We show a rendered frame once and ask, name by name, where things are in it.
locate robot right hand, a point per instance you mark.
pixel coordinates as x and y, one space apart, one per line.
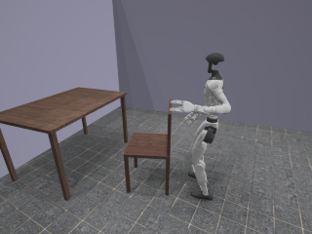
195 117

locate left robot forearm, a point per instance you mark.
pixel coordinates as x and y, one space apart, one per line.
212 110

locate humanoid robot head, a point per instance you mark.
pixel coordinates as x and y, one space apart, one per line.
214 58

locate robot left upper arm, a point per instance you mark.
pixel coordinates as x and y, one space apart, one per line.
215 89

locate table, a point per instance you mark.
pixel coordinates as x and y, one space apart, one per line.
51 114

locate robot torso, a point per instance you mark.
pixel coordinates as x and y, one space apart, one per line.
211 121

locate chair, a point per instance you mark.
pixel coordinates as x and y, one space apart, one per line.
150 146

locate robot left hand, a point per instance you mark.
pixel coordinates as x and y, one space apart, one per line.
187 107

